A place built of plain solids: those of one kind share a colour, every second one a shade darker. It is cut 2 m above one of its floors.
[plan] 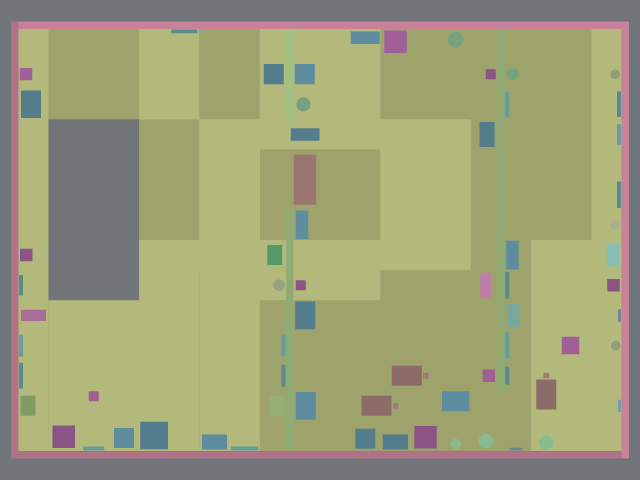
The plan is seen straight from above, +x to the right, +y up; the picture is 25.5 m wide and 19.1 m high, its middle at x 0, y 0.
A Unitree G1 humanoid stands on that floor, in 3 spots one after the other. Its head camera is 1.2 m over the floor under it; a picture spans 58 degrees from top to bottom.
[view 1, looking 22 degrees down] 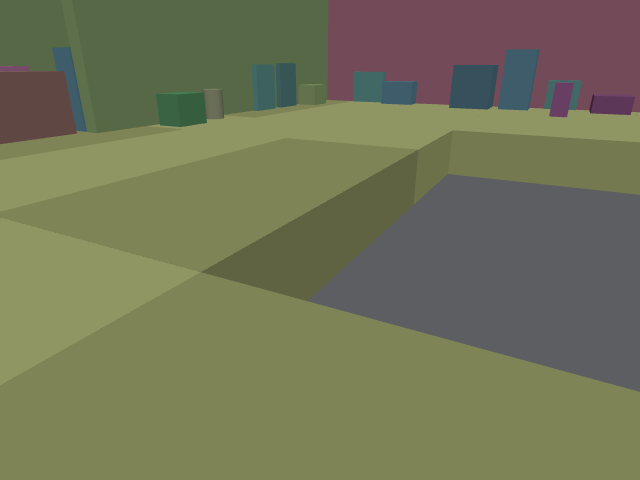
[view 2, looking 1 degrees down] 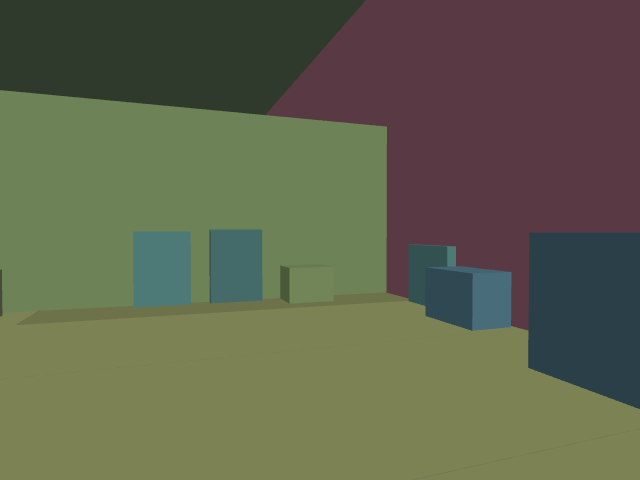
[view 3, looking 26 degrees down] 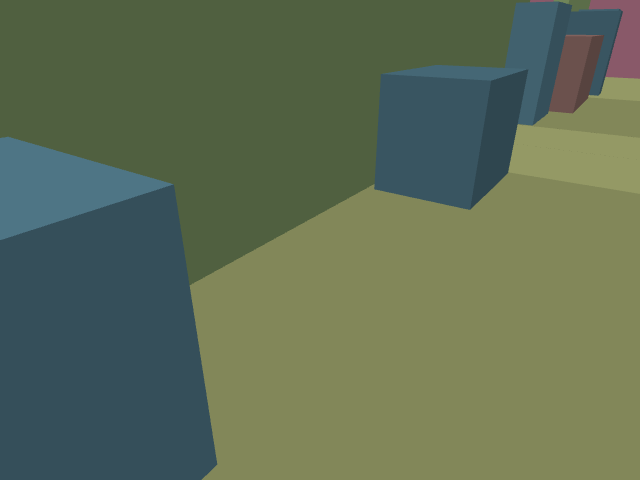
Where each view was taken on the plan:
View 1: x -9.00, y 6.60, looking -62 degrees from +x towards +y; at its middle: floor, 4.14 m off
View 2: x -9.00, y -4.20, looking -20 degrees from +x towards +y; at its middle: screen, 8.14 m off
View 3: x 0.60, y -6.60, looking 125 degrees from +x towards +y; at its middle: floor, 2.74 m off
